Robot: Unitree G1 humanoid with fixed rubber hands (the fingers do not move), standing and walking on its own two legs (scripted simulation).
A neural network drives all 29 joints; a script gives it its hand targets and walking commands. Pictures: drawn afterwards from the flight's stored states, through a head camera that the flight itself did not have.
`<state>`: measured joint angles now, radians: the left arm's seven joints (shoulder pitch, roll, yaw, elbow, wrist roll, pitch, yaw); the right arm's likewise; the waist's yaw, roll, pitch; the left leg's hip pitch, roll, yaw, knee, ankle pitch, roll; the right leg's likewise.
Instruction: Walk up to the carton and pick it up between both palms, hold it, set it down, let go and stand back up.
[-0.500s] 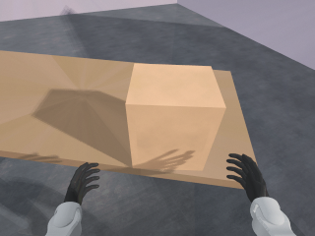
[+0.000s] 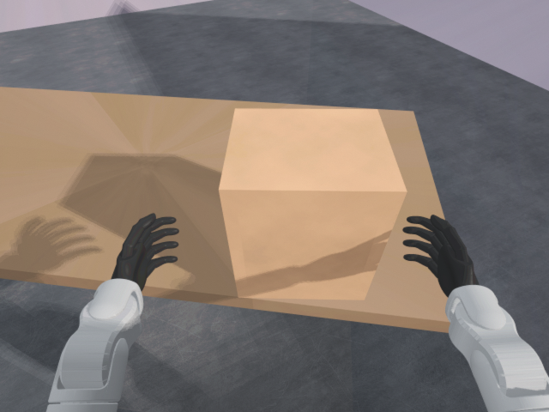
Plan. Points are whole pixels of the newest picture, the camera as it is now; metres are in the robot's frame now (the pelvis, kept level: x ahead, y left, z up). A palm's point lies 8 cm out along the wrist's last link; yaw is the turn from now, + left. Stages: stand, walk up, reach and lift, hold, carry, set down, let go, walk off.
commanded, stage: reach and lift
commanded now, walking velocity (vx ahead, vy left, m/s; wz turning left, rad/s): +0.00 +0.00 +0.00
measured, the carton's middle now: (303, 209) +0.45 -0.03 +0.04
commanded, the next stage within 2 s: none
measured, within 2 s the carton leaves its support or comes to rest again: neither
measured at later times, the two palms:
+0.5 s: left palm (146, 196) +0.37 +0.20 +0.15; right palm (447, 217) +0.35 -0.22 +0.12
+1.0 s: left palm (153, 150) +0.44 +0.20 +0.18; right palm (438, 160) +0.42 -0.22 +0.17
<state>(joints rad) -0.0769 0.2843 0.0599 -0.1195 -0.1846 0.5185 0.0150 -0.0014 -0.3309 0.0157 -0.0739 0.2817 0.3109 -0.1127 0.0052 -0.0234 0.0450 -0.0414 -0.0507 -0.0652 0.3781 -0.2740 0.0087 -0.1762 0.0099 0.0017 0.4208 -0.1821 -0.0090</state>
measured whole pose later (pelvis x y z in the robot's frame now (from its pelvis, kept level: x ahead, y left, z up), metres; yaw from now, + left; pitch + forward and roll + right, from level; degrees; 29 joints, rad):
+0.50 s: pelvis -0.01 -0.01 +0.00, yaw +0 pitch -2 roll +1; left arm -0.58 0.33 0.06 0.28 -0.18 0.56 0.02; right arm -0.46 -0.35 -0.02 0.31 0.29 0.41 -0.07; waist 0.00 -0.01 0.04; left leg -0.09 -0.05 -0.06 0.38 -0.25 0.01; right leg -0.23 0.01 0.00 0.42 -0.16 -0.02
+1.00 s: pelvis +0.00 +0.00 +0.00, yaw +0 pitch +4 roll +1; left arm -0.93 0.36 0.06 0.73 -0.19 0.45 0.03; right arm -0.87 -0.35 -0.03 0.74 0.29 0.37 -0.05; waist -0.02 -0.03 -0.03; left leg -0.20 -0.05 -0.06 0.38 -0.25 0.01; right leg -0.33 0.01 0.00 0.40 -0.15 -0.02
